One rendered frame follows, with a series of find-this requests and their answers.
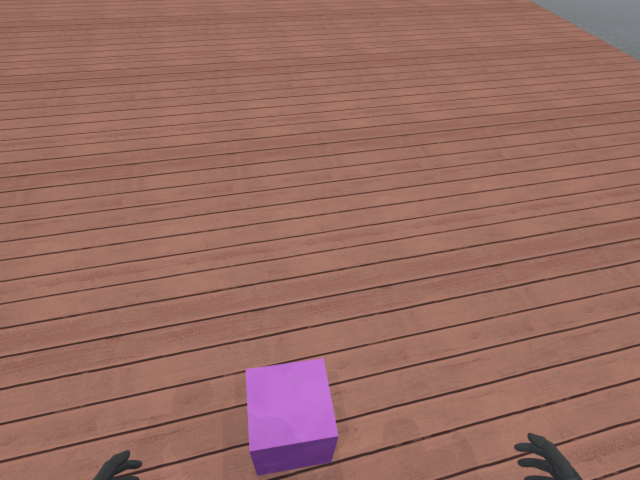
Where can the carton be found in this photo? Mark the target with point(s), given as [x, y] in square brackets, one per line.
[291, 421]

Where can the right robot hand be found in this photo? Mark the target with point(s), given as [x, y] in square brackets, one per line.
[555, 463]

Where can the left robot hand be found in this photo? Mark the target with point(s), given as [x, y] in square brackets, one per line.
[117, 464]

